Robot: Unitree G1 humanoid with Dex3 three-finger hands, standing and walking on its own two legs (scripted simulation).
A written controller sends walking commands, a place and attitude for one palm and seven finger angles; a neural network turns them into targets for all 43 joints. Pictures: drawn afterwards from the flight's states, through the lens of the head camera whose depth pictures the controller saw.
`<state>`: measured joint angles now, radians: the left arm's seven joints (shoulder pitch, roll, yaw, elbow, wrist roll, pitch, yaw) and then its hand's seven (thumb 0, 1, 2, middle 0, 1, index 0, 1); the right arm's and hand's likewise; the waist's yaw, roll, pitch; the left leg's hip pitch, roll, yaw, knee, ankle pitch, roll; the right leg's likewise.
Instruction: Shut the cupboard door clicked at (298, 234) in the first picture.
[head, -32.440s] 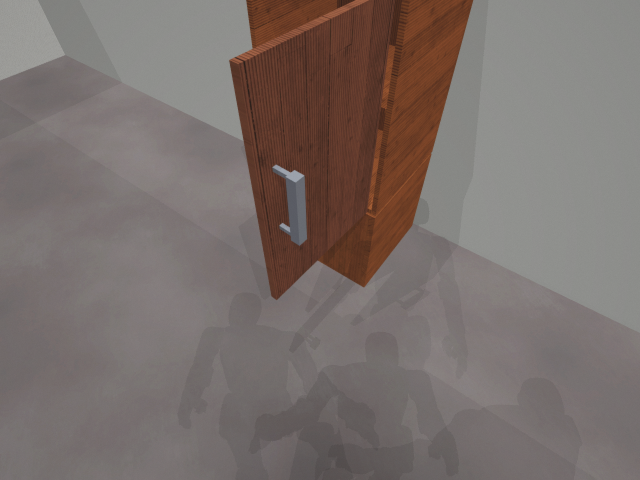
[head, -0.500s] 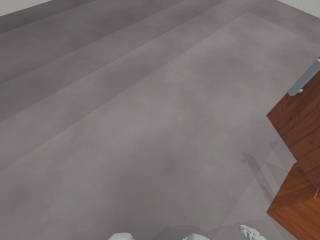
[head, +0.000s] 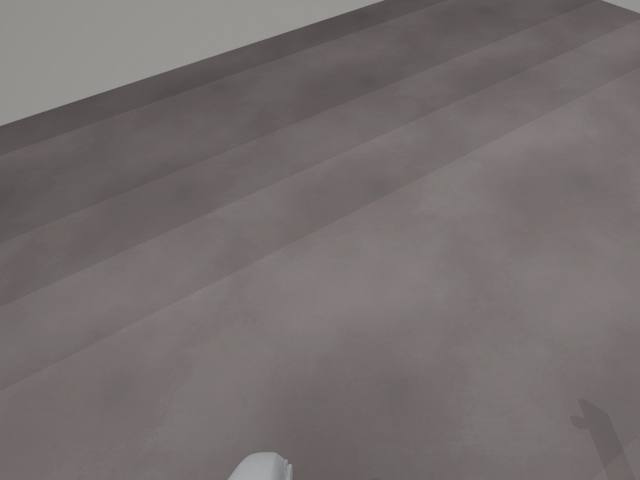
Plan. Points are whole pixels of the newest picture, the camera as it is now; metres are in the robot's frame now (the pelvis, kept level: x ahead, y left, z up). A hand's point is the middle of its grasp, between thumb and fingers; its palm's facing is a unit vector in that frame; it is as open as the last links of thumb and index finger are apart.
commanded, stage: walk to a spot facing it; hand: left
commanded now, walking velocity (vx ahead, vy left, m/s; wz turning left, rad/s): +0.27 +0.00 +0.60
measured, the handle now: out of the picture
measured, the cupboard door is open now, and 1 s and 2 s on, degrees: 58 58 58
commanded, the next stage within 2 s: turn to face it in 0.40 s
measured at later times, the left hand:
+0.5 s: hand (160, 464) +0.17 +0.26 -0.18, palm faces +0.34 -0.92 -0.21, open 7.4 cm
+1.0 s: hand (197, 354) +0.34 +0.24 -0.17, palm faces +0.20 -0.95 -0.23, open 7.3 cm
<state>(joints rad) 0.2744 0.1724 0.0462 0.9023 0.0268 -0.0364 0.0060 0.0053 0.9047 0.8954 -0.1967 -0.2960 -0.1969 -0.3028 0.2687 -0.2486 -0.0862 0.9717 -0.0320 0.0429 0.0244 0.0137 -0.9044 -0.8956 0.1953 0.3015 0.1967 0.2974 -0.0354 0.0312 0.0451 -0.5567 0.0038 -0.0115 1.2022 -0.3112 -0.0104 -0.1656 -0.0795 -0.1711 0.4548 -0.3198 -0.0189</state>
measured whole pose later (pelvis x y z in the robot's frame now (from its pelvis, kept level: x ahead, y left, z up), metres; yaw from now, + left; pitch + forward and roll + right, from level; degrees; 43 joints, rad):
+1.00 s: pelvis +0.33 +0.05 -0.01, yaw +9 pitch +1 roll +1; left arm 0.24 0.16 0.05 0.93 0.02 0.02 0.02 0.00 0.93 0.89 -0.20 -0.30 -0.20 -0.30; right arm 0.19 -0.18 -0.05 0.97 -0.01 0.04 -0.03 0.01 -0.90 -0.90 0.20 0.30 0.20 0.30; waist 0.01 0.01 0.12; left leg -0.45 0.02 0.00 1.09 -0.47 -0.04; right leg -0.30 0.04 0.02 0.50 -0.21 -0.05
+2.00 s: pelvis +0.39 +0.08 -0.01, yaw -26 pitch +2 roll +0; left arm 0.20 0.20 0.05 0.88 0.03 0.04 -0.01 0.01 0.90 0.90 -0.20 -0.30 -0.20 -0.30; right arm 0.16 -0.23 -0.05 0.88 -0.01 0.05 -0.02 0.01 -0.90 -0.90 0.20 0.30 0.20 0.30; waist 0.00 -0.01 0.08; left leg -0.48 0.06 0.02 0.90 -0.41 -0.09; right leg -0.24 0.04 0.08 0.51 -0.30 -0.01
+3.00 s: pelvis +0.44 +0.06 -0.01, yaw -61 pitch +2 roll +0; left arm 0.24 0.21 0.06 0.91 0.03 0.05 0.00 0.01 0.90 0.90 -0.20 -0.30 -0.20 -0.30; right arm 0.12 -0.21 -0.04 0.86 0.00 0.04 -0.03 0.01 -0.90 -0.90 0.20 0.30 0.20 0.30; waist 0.03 -0.03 0.06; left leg -0.39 0.02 0.02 0.69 -0.36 -0.08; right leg -0.28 0.06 0.12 0.54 -0.30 0.00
